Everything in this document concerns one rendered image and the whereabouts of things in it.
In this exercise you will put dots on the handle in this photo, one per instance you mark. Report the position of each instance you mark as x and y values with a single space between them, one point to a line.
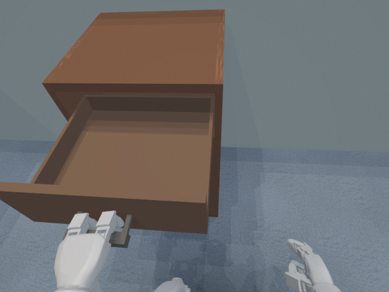
117 239

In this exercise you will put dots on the cabinet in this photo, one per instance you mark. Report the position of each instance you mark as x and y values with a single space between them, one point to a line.
160 53

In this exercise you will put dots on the right robot hand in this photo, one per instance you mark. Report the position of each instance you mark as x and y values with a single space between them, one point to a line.
303 277

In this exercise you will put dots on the left robot hand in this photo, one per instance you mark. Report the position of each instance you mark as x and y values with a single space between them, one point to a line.
81 257

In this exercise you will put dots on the left robot shin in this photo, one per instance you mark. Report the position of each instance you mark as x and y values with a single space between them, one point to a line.
177 279

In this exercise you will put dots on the drawer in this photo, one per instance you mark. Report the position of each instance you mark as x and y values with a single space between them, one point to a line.
145 156

